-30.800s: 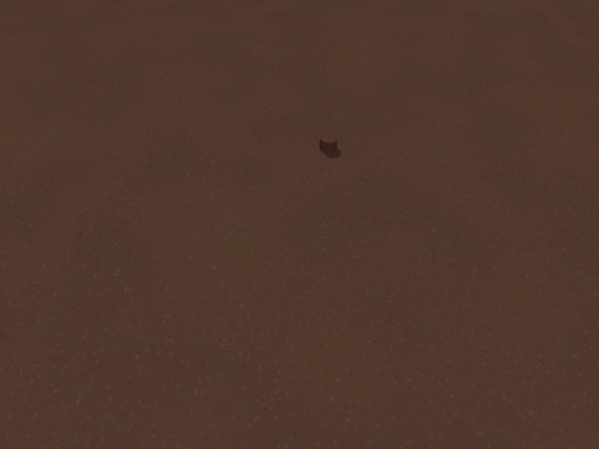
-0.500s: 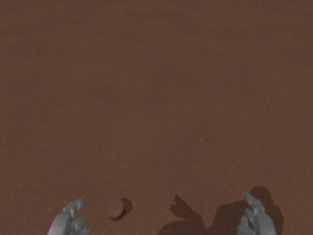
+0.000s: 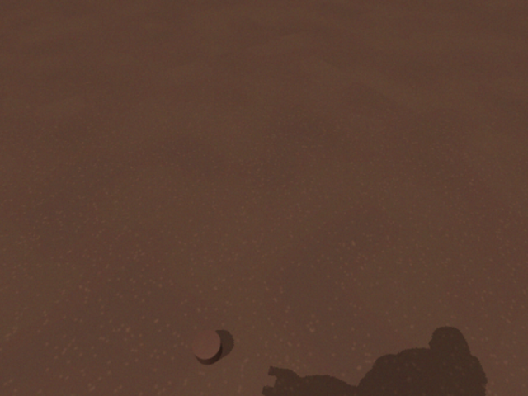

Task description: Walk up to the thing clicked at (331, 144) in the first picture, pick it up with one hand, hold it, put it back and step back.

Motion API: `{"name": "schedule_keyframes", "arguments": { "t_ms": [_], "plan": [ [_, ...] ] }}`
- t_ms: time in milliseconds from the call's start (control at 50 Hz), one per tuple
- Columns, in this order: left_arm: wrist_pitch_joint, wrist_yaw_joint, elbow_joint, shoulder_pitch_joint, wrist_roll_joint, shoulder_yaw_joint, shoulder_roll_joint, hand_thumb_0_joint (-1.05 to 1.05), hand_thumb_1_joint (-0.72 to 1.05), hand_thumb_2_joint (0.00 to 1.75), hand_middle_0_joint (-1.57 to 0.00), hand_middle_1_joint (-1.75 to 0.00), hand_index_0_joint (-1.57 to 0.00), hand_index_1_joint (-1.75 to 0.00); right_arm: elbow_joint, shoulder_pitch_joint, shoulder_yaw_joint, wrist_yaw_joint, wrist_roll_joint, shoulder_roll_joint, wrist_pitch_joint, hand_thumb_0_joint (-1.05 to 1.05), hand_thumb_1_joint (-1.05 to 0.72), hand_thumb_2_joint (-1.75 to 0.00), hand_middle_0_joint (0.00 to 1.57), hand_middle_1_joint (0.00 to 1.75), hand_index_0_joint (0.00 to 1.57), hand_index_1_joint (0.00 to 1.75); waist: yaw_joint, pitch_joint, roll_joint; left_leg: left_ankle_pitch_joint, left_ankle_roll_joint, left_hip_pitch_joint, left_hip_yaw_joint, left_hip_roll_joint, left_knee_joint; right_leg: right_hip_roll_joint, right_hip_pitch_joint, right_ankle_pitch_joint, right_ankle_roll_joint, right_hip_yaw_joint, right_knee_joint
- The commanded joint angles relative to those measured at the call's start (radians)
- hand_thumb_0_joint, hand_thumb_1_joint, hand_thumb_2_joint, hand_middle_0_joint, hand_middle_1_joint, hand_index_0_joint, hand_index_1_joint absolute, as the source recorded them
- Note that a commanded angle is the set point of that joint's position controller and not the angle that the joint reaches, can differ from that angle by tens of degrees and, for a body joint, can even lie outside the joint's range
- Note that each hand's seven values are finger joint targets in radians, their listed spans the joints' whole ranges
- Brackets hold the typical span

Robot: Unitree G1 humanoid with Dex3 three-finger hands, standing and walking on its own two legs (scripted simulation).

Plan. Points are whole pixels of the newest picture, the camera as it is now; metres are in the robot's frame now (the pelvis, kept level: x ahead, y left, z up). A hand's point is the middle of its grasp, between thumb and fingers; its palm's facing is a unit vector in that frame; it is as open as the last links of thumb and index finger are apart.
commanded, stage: stand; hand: left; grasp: from above
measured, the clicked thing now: (207, 347) +0.40 +0.22 -0.72
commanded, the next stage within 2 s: none
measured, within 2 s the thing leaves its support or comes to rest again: neither
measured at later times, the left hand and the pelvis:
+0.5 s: hand out of the picture +0.02 +0.24 -0.14, palm faces +0.05 -0.94 -0.34, open 7.4 cm; pelvis -0.02 +0.00 +0.02, yaw +1 degrees
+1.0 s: hand out of the picture +0.04 +0.22 -0.14, palm faces +0.03 -0.95 -0.32, open 7.4 cm; pelvis -0.01 -0.02 +0.03, yaw +1 degrees
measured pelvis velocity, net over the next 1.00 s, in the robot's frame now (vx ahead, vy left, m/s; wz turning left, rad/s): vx -0.01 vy -0.02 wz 0.01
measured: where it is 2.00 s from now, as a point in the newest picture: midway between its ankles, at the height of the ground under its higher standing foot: outside the picture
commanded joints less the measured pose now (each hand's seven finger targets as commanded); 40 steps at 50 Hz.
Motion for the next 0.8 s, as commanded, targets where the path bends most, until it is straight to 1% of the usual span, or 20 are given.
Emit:
{"name": "schedule_keyframes", "arguments": {
  "t_ms": [0, 60, 120, 180, 200, 220, 300, 360, 380, 400, 440, 480, 500, 520, 540, 560, 580, 660, 680, 780],
  "plan": [
    [-0.043, 0.01, -0.011, -0.048, -0.009, 0.038, 0.135, 0.0, 0.9, 0.9, -0.2, -0.3, -0.2, -0.3, -0.046, -0.065, -0.039, -0.015, 0.003, -0.169, -0.027, 0.0, -0.9, -0.9, 0.2, 0.3, 0.2, 0.3, 0.007, -0.046, 0.073, 0.21, 0.046, 0.051, -0.154, 0.103, -0.248, -0.025, 0.075, 0.155, -0.049, 0.049, -0.165],
    [-0.046, 0.011, 0.047, -0.048, -0.01, 0.039, 0.151, 0.0, 0.9, 0.9, -0.2, -0.3, -0.2, -0.3, -0.009, -0.059, -0.039, -0.02, 0.009, -0.171, -0.022, 0.0, -0.9, -0.9, 0.2, 0.3, 0.2, 0.3, 0.003, -0.051, 0.05, 0.274, 0.033, 0.097, -0.138, 0.101, -0.265, -0.041, 0.123, 0.203, -0.049, 0.052, -0.207],
    [-0.045, 0.011, 0.095, -0.053, -0.012, 0.035, 0.157, 0.0, 0.9, 0.9, -0.2, -0.3, -0.2, -0.3, 0.024, -0.059, -0.038, -0.023, 0.016, -0.177, -0.018, 0.0, -0.9, -0.9, 0.2, 0.3, 0.2, 0.3, -0.003, -0.045, 0.045, 0.273, 0.026, 0.149, -0.13, 0.103, -0.295, -0.045, 0.131, 0.199, -0.045, 0.056, -0.255],
    [-0.044, 0.01, 0.132, -0.069, -0.01, 0.03, 0.159, 0.0, 0.9, 0.9, -0.2, -0.3, -0.2, -0.3, 0.049, -0.065, -0.036, -0.021, 0.017, -0.177, -0.012, 0.0, -0.9, -0.9, 0.2, 0.3, 0.2, 0.3, -0.008, 0.0, 0.047, 0.158, 0.02, 0.107, -0.14, 0.102, -0.352, -0.044, 0.155, 0.155, -0.04, 0.05, -0.282],
    [-0.045, 0.008, 0.144, -0.058, -0.009, 0.028, 0.156, 0.0, 0.9, 0.9, -0.2, -0.3, -0.2, -0.3, 0.054, -0.072, -0.037, -0.021, 0.018, -0.181, -0.01, 0.0, -0.9, -0.9, 0.2, 0.3, 0.2, 0.3, -0.004, -0.001, 0.048, 0.137, 0.022, 0.123, -0.139, 0.103, -0.357, -0.044, 0.15, 0.148, -0.039, 0.049, -0.293],
    [-0.046, 0.007, 0.154, -0.065, -0.011, 0.029, 0.164, 0.0, 0.9, 0.9, -0.2, -0.3, -0.2, -0.3, 0.06, -0.069, -0.035, -0.022, 0.018, -0.179, -0.01, 0.0, -0.9, -0.9, 0.2, 0.3, 0.2, 0.3, -0.006, -0.008, 0.04, 0.152, 0.021, 0.132, -0.137, 0.103, -0.363, -0.05, 0.164, 0.163, -0.04, 0.053, -0.301],
    [-0.046, 0.005, 0.191, -0.066, -0.008, 0.025, 0.166, 0.0, 0.9, 0.9, -0.2, -0.3, -0.2, -0.3, 0.079, -0.074, -0.034, -0.017, 0.019, -0.181, -0.004, 0.0, -0.9, -0.9, 0.2, 0.3, 0.2, 0.3, -0.009, 0.027, 0.031, 0.072, 0.017, 0.108, -0.141, 0.101, -0.395, -0.049, 0.162, 0.119, -0.037, 0.051, -0.328],
    [-0.052, 0.004, 0.207, -0.063, -0.009, 0.023, 0.169, 0.0, 0.9, 0.9, -0.2, -0.3, -0.2, -0.3, 0.09, -0.087, -0.032, -0.014, 0.02, -0.178, -0.005, 0.0, -0.9, -0.9, 0.2, 0.3, 0.2, 0.3, -0.003, 0.017, 0.013, 0.116, 0.016, 0.137, -0.136, 0.101, -0.389, -0.059, 0.165, 0.13, -0.036, 0.06, -0.351],
    [-0.053, 0.002, 0.21, -0.076, -0.01, 0.022, 0.172, 0.0, 0.9, 0.9, -0.2, -0.3, -0.2, -0.3, 0.096, -0.075, -0.03, -0.012, 0.021, -0.175, -0.004, 0.0, -0.9, -0.9, 0.2, 0.3, 0.2, 0.3, -0.011, 0.023, 0.017, 0.106, 0.016, 0.132, -0.133, 0.102, -0.393, -0.06, 0.164, 0.126, -0.035, 0.062, -0.354],
    [-0.054, 0.003, 0.215, -0.068, -0.008, 0.021, 0.173, 0.0, 0.9, 0.9, -0.2, -0.3, -0.2, -0.3, 0.096, -0.093, -0.03, -0.011, 0.022, -0.176, -0.003, 0.0, -0.9, -0.9, 0.2, 0.3, 0.2, 0.3, -0.004, 0.03, 0.002, 0.121, 0.013, 0.146, -0.133, 0.099, -0.388, -0.059, 0.147, 0.108, -0.034, 0.061, -0.369],
    [-0.057, 0.004, 0.217, -0.084, -0.011, 0.023, 0.186, 0.0, 0.9, 0.9, -0.2, -0.3, -0.2, -0.3, 0.104, -0.08, -0.029, -0.01, 0.022, -0.176, -0.002, 0.0, -0.9, -0.9, 0.2, 0.3, 0.2, 0.3, -0.015, 0.017, -0.003, 0.158, 0.012, 0.17, -0.12, 0.097, -0.378, -0.067, 0.148, 0.116, -0.035, 0.071, -0.381],
    [-0.056, 0.003, 0.221, -0.093, -0.014, 0.023, 0.191, 0.0, 0.9, 0.9, -0.2, -0.3, -0.2, -0.3, 0.111, -0.075, -0.027, -0.009, 0.02, -0.181, -0.001, 0.0, -0.9, -0.9, 0.2, 0.3, 0.2, 0.3, -0.019, 0.027, 0.014, 0.12, 0.013, 0.15, -0.122, 0.099, -0.391, -0.066, 0.154, 0.099, -0.035, 0.072, -0.384],
    [-0.053, 0.002, 0.226, -0.087, -0.013, 0.022, 0.191, 0.0, 0.9, 0.9, -0.2, -0.3, -0.2, -0.3, 0.116, -0.079, -0.027, -0.01, 0.021, -0.186, 0.002, 0.0, -0.9, -0.9, 0.2, 0.3, 0.2, 0.3, -0.014, 0.054, 0.024, 0.066, 0.01, 0.126, -0.129, 0.1, -0.404, -0.057, 0.14, 0.064, -0.034, 0.066, -0.383],
    [-0.054, 0.001, 0.229, -0.081, -0.013, 0.02, 0.187, 0.0, 0.9, 0.9, -0.2, -0.3, -0.2, -0.3, 0.114, -0.086, -0.026, -0.008, 0.019, -0.186, 0.003, 0.0, -0.9, -0.9, 0.2, 0.3, 0.2, 0.3, -0.01, 0.043, 0.026, 0.075, 0.013, 0.124, -0.126, 0.098, -0.4, -0.061, 0.155, 0.074, -0.035, 0.069, -0.388],
    [-0.052, 0.0, 0.234, -0.08, -0.015, 0.022, 0.196, 0.0, 0.9, 0.9, -0.2, -0.3, -0.2, -0.3, 0.118, -0.083, -0.025, -0.007, 0.02, -0.183, 0.005, 0.0, -0.9, -0.9, 0.2, 0.3, 0.2, 0.3, -0.009, 0.061, 0.02, 0.042, 0.012, 0.109, -0.131, 0.101, -0.409, -0.059, 0.144, 0.043, -0.036, 0.07, -0.388],
    [-0.054, -0.001, 0.232, -0.078, -0.013, 0.023, 0.196, 0.0, 0.9, 0.9, -0.2, -0.3, -0.2, -0.3, 0.115, -0.087, -0.026, -0.007, 0.021, -0.193, 0.003, 0.0, -0.9, -0.9, 0.2, 0.3, 0.2, 0.3, -0.009, 0.032, 0.033, 0.056, 0.014, 0.124, -0.128, 0.1, -0.404, -0.06, 0.156, 0.066, -0.037, 0.072, -0.389],
    [-0.052, -0.002, 0.238, -0.072, -0.013, 0.021, 0.197, 0.0, 0.9, 0.9, -0.2, -0.3, -0.2, -0.3, 0.116, -0.094, -0.023, -0.005, 0.023, -0.187, 0.005, 0.0, -0.9, -0.9, 0.2, 0.3, 0.2, 0.3, -0.005, 0.061, 0.022, 0.032, 0.012, 0.11, -0.136, 0.102, -0.413, -0.054, 0.135, 0.037, -0.037, 0.065, -0.389],
    [-0.056, -0.003, 0.238, -0.088, -0.015, 0.023, 0.209, 0.0, 0.9, 0.9, -0.2, -0.3, -0.2, -0.3, 0.123, -0.078, -0.019, -0.003, 0.024, -0.183, 0.006, 0.0, -0.9, -0.9, 0.2, 0.3, 0.2, 0.3, -0.014, 0.035, 0.001, 0.087, 0.014, 0.128, -0.118, 0.096, -0.387, -0.07, 0.14, 0.026, -0.04, 0.088, -0.407],
    [-0.058, -0.003, 0.237, -0.092, -0.016, 0.023, 0.21, 0.0, 0.9, 0.9, -0.2, -0.3, -0.2, -0.3, 0.124, -0.077, -0.02, -0.004, 0.025, -0.189, 0.002, 0.0, -0.9, -0.9, 0.2, 0.3, 0.2, 0.3, -0.015, 0.013, 0.009, 0.123, 0.015, 0.154, -0.116, 0.101, -0.379, -0.076, 0.151, 0.057, -0.044, 0.094, -0.406],
    [-0.062, -0.005, 0.242, -0.105, -0.024, 0.022, 0.205, 0.0, 0.9, 0.9, -0.2, -0.3, -0.2, -0.3, 0.132, -0.076, -0.011, -0.004, 0.024, -0.192, -0.002, 0.0, -0.9, -0.9, 0.2, 0.3, 0.2, 0.3, -0.016, 0.007, 0.015, 0.19, 0.017, 0.155, -0.113, 0.108, -0.378, -0.074, 0.174, 0.143, -0.041, 0.086, -0.401]
  ]
}}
